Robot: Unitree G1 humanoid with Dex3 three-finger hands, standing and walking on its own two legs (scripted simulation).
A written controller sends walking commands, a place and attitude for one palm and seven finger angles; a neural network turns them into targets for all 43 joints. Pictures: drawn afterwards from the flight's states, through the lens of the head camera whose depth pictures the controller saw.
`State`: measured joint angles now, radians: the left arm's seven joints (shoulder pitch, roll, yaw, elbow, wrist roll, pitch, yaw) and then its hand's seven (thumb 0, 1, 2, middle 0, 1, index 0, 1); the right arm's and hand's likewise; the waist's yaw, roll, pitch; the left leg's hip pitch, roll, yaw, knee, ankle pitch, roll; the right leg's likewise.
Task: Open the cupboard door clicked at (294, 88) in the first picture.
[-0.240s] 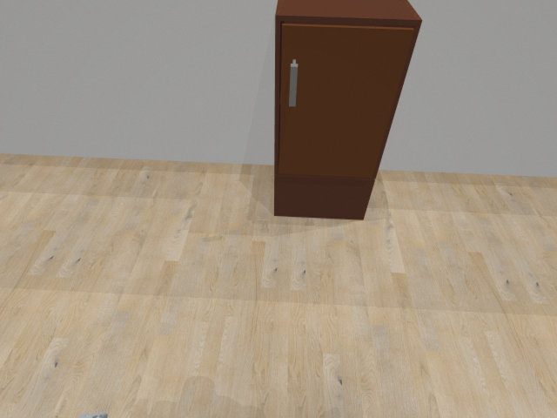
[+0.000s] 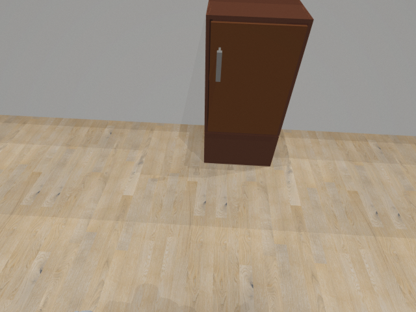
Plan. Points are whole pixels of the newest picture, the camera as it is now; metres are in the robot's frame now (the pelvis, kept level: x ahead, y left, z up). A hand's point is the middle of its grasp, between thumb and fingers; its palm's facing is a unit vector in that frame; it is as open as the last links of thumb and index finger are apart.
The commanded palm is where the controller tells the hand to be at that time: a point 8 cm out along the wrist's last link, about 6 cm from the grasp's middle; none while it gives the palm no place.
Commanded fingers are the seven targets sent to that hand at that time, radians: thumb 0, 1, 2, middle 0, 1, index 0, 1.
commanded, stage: stand and wait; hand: left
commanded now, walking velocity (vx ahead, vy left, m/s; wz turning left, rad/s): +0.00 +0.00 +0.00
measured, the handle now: (218, 64) +1.13 +0.02 -0.05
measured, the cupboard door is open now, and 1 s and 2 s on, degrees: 0 0 0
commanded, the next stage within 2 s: look at it before walking up in 0.58 s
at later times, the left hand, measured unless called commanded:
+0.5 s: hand out of the picture +0.05 +0.24 -0.15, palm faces -0.02 -0.94 -0.34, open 7.4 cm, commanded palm none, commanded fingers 0.00 0.90 0.90 -0.20 -0.30 -0.20 -0.30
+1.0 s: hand out of the picture +0.07 +0.24 -0.15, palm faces -0.02 -0.94 -0.33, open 7.3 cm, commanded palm none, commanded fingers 0.00 0.90 0.90 -0.20 -0.30 -0.20 -0.30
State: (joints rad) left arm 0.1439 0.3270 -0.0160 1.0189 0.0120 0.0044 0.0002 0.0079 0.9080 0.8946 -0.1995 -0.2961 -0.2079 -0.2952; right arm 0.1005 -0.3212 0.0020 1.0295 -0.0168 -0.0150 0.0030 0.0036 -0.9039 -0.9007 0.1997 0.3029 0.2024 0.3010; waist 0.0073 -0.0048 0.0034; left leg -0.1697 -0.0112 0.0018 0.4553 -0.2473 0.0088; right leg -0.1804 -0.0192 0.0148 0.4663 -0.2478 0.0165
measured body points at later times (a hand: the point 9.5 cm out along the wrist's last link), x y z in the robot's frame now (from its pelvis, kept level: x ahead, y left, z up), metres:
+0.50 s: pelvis -0.01 -0.01 +0.00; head -0.01 -0.01 +0.45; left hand +0.06 +0.29 -0.13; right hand +0.06 -0.30 -0.13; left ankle +0.00 +0.11 -0.74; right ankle +0.00 -0.13 -0.74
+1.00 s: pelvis +0.00 -0.01 +0.00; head +0.00 -0.01 +0.45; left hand +0.07 +0.29 -0.13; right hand +0.08 -0.30 -0.13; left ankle +0.00 +0.11 -0.74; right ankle +0.00 -0.13 -0.74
